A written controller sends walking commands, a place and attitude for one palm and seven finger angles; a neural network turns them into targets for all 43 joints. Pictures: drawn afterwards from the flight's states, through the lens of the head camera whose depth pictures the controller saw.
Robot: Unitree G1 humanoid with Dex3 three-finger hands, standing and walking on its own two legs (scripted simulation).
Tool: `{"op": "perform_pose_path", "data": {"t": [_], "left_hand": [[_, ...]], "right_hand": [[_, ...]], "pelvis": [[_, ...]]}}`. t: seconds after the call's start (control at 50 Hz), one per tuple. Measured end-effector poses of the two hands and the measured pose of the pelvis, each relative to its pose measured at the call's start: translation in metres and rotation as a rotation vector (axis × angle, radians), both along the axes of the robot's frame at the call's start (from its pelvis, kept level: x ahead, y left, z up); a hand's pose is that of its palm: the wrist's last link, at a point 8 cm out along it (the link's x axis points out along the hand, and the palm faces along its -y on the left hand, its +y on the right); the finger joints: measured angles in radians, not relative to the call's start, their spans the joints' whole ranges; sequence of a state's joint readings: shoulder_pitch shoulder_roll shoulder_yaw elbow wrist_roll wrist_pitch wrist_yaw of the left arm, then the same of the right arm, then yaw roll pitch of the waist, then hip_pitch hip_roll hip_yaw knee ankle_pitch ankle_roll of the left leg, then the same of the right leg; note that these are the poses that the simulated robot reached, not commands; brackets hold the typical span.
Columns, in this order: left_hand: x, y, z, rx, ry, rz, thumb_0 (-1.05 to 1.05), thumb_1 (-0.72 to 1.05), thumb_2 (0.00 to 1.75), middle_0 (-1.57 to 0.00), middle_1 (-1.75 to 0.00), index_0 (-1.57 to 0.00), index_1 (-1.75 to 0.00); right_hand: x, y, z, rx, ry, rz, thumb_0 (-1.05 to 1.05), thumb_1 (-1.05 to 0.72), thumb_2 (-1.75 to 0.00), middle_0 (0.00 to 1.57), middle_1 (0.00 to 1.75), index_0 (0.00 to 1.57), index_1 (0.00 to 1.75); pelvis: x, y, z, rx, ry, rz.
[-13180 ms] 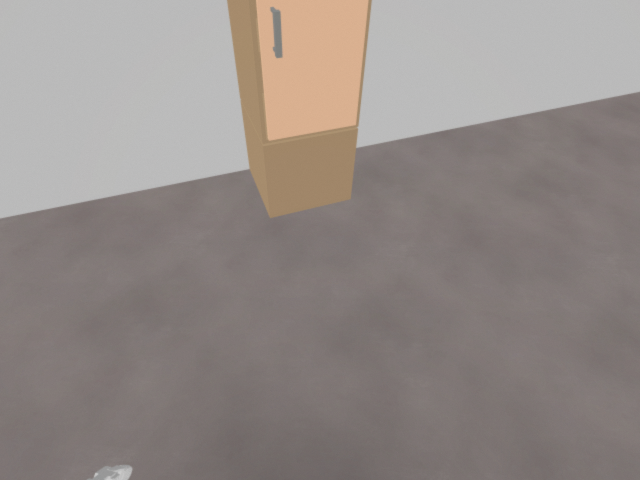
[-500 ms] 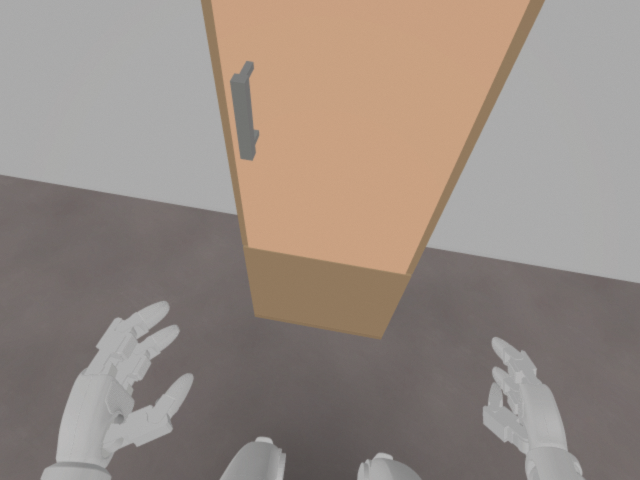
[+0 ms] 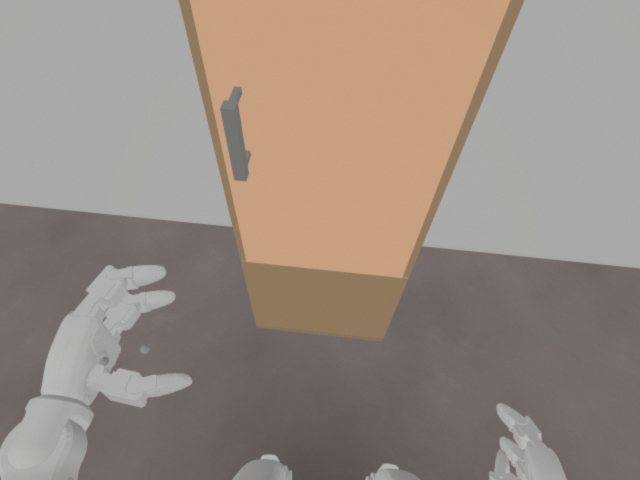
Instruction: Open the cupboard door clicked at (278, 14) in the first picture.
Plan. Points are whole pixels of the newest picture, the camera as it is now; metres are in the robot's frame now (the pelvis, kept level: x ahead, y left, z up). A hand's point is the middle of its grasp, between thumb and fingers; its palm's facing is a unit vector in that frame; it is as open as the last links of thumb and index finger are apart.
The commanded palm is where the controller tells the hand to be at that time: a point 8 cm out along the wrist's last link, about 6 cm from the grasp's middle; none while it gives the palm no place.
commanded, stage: raise the hand with hooked fingers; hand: left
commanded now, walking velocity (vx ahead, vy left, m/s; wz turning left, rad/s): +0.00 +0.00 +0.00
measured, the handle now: (238, 135) +0.56 +0.16 +0.10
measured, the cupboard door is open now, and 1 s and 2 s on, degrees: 0 0 0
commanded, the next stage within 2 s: move the hooked fingers beside the handle in 1.06 s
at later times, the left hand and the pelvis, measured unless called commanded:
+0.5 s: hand (105, 278) +0.30 +0.25 +0.11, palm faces +0.00 -1.00 -0.05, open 14.0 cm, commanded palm +0.27 +0.30 +0.11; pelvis +0.02 -0.01 +0.02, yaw +0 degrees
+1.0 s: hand (110, 267) +0.31 +0.25 +0.12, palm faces -0.01 -1.00 -0.04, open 14.0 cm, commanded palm +0.28 +0.30 +0.12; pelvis +0.01 -0.02 +0.03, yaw -1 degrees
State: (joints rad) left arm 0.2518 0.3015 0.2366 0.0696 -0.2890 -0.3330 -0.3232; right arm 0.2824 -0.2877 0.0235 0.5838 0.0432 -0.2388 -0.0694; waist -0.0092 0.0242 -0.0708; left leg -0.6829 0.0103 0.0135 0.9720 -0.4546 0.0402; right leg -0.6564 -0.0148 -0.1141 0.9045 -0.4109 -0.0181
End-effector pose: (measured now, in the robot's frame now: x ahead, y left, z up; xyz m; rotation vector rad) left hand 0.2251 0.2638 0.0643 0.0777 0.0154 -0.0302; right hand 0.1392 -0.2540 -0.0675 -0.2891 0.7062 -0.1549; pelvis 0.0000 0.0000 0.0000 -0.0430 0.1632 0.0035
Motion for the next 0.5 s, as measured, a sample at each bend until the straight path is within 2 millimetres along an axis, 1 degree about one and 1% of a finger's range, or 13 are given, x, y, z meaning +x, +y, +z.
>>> {"op": "perform_pose_path", "data": {"t": [0.04, 0.08, 0.18, 0.22, 0.26, 0.36, 0.4, 0.5], "left_hand": [[0.007, -0.001, -0.002, -0.009, 0.033, -0.035, 0.00, -0.16, 0.45, -0.27, -0.98, -0.27, -0.98], [0.013, 0.000, 0.001, -0.012, 0.047, -0.046, 0.00, -0.21, 0.43, -0.28, -1.01, -0.27, -1.01], [0.023, 0.016, 0.025, -0.016, -0.022, 0.021, 0.00, -0.32, 0.38, -0.29, -1.09, -0.29, -1.09], [0.027, 0.024, 0.034, -0.014, -0.046, 0.049, -0.01, -0.37, 0.36, -0.29, -1.11, -0.29, -1.12], [0.030, 0.029, 0.037, -0.015, -0.042, 0.058, -0.01, -0.41, 0.34, -0.30, -1.14, -0.29, -1.14], [0.038, 0.033, 0.033, -0.027, 0.043, 0.024, -0.01, -0.46, 0.32, -0.30, -1.17, -0.29, -1.18], [0.041, 0.034, 0.034, -0.029, 0.053, 0.014, -0.01, -0.48, 0.31, -0.30, -1.18, -0.29, -1.18], [0.052, 0.041, 0.052, -0.026, -0.019, 0.030, -0.01, -0.49, 0.31, -0.30, -1.19, -0.30, -1.20]], "right_hand": [[0.006, -0.002, 0.006, -0.006, -0.025, -0.009, 0.02, -0.90, -0.90, 0.20, 0.30, 0.20, 0.30], [0.013, -0.002, 0.013, -0.006, -0.054, -0.013, 0.02, -0.90, -0.90, 0.20, 0.30, 0.20, 0.30], [0.029, 0.005, 0.025, 0.013, -0.104, 0.006, 0.02, -0.91, -0.90, 0.20, 0.30, 0.20, 0.30], [0.033, 0.008, 0.026, 0.024, -0.107, 0.022, 0.02, -0.91, -0.90, 0.20, 0.30, 0.20, 0.30], [0.036, 0.010, 0.026, 0.034, -0.102, 0.036, 0.01, -0.90, -0.90, 0.20, 0.30, 0.20, 0.30], [0.038, 0.011, 0.022, 0.046, -0.077, 0.044, 0.01, -0.90, -0.90, 0.20, 0.30, 0.21, 0.30], [0.036, 0.009, 0.021, 0.044, -0.067, 0.039, 0.01, -0.90, -0.90, 0.20, 0.30, 0.21, 0.30], [0.029, 0.003, 0.021, 0.033, -0.039, 0.025, 0.01, -0.90, -0.90, 0.20, 0.30, 0.21, 0.30]], "pelvis": [[0.002, 0.000, 0.002, 0.001, -0.005, -0.003], [0.004, -0.001, 0.005, 0.003, -0.012, -0.006], [0.011, -0.004, 0.012, 0.007, -0.032, -0.009], [0.012, -0.006, 0.014, 0.008, -0.036, -0.005], [0.013, -0.007, 0.016, 0.007, -0.039, -0.002], [0.014, -0.009, 0.019, 0.009, -0.044, 0.000], [0.015, -0.010, 0.021, 0.011, -0.047, -0.002], [0.016, -0.013, 0.024, 0.014, -0.058, -0.006]]}}
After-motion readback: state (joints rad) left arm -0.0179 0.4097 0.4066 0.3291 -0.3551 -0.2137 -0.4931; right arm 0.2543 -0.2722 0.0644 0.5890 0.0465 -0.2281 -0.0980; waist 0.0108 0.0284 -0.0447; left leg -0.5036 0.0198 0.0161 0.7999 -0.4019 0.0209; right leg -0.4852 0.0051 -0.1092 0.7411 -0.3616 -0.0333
